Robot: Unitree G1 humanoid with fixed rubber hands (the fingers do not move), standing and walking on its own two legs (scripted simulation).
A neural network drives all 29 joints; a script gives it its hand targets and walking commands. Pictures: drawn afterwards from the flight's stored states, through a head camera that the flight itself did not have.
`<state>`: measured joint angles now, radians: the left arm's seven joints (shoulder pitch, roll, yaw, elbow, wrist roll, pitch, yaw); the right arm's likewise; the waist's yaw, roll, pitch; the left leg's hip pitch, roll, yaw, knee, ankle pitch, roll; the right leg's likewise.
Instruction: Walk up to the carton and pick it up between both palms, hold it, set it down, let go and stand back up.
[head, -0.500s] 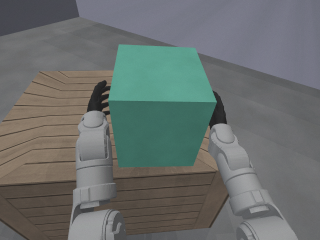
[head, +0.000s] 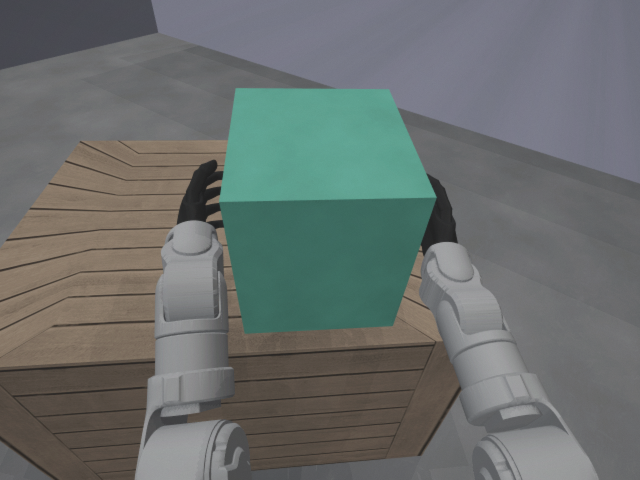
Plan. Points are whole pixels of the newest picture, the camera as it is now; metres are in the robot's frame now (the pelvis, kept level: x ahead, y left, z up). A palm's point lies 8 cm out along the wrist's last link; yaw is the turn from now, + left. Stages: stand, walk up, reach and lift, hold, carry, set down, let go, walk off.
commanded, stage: hold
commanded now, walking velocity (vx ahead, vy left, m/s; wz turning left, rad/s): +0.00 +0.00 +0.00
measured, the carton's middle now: (316, 211) +0.41 +0.01 +0.16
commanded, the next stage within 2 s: none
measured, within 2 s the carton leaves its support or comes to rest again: neither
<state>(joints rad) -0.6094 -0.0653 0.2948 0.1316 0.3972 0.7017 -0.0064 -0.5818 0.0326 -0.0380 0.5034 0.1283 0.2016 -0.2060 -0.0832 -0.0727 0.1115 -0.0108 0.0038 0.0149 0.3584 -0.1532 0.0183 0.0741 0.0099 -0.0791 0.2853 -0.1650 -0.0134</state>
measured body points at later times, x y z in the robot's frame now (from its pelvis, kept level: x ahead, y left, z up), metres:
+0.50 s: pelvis +0.00 -0.01 +0.00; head -0.04 +0.03 +0.45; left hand +0.38 +0.15 +0.18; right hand +0.37 -0.14 +0.16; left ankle +0.04 +0.10 -0.75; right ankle +0.01 -0.11 -0.75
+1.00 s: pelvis +0.00 +0.00 +0.00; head -0.04 +0.03 +0.45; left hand +0.38 +0.16 +0.18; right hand +0.37 -0.14 +0.16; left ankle +0.04 +0.10 -0.75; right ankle +0.01 -0.11 -0.75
